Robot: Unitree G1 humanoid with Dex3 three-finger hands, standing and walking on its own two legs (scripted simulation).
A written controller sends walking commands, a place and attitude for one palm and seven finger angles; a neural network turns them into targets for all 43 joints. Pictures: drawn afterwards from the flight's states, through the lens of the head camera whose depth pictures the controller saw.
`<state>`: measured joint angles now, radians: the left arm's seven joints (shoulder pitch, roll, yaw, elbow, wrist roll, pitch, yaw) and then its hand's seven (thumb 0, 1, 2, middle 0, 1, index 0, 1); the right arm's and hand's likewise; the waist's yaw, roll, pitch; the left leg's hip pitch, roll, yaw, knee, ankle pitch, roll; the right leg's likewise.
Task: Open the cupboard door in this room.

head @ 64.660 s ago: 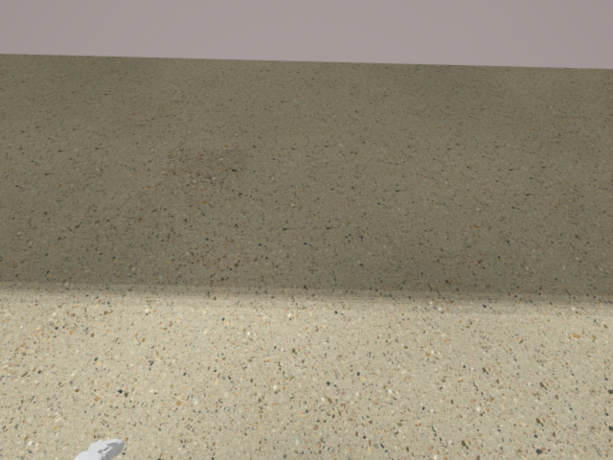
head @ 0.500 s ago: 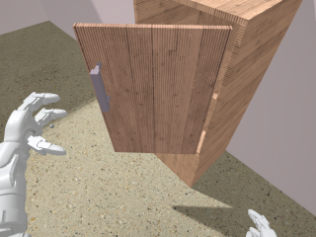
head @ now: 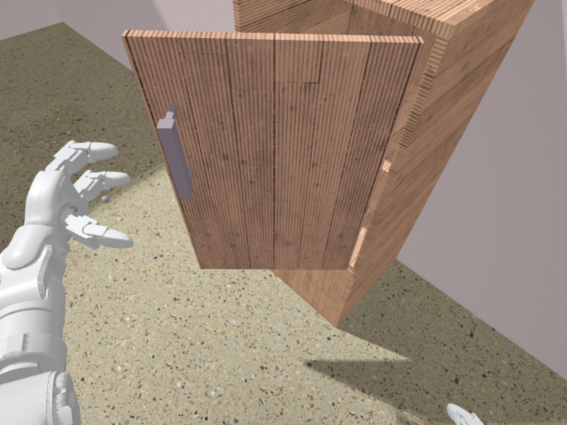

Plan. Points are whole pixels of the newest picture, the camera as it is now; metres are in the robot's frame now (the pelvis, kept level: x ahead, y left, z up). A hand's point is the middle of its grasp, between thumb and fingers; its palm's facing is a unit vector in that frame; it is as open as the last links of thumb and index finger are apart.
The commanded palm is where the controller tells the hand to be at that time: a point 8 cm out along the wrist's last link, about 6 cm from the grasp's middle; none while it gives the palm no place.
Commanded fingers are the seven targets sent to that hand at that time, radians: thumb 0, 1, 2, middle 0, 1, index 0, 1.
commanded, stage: move the hooked fingers beside the handle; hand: left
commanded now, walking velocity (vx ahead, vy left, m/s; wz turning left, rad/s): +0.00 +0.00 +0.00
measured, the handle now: (179, 153) +0.50 +0.18 +0.10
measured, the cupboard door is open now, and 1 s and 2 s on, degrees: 44 44 44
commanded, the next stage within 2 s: slide the fingers in behind the handle in 1.38 s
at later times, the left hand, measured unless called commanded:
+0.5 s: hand (123, 171) +0.44 +0.25 +0.11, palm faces +0.04 -1.00 +0.00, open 13.9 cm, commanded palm +0.42 +0.30 +0.11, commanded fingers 0.00 -0.50 0.30 -0.30 -1.20 -0.30 -1.20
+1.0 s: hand (122, 170) +0.45 +0.25 +0.11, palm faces +0.05 -1.00 +0.00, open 13.9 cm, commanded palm +0.42 +0.30 +0.11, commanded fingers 0.00 -0.50 0.30 -0.30 -1.20 -0.30 -1.20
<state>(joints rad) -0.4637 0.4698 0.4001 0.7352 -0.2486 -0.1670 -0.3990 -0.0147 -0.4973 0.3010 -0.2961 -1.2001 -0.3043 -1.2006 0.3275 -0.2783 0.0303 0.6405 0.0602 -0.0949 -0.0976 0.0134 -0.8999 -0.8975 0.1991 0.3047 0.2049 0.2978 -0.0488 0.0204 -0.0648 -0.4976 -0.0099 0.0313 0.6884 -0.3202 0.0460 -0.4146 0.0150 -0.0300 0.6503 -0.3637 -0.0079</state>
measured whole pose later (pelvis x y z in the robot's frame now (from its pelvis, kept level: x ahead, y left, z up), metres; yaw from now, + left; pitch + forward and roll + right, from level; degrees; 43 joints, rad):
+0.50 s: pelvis -0.01 +0.00 -0.01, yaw +0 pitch +11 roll -2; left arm -0.74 0.55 0.41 1.05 -0.18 -0.25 -0.38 -0.01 -0.50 0.30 -0.30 -1.20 -0.30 -1.20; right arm 0.35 -0.29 0.04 0.66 0.05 -0.03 -0.08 0.01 -0.90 -0.90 0.20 0.30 0.21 0.30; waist -0.10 0.01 -0.06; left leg -0.60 0.00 0.03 0.75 -0.33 0.05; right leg -0.52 0.02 -0.03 0.70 -0.37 -0.01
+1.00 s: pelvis +0.00 +0.00 -0.01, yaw -1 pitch +12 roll -2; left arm -0.70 0.58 0.47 1.04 -0.18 -0.26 -0.40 -0.02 -0.50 0.30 -0.30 -1.20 -0.30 -1.20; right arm 0.38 -0.28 0.03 0.63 0.05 0.02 -0.07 0.01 -0.90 -0.90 0.20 0.30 0.21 0.30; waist -0.11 0.01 -0.08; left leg -0.63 0.02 0.03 0.77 -0.36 0.04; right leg -0.54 0.04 -0.02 0.71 -0.38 -0.02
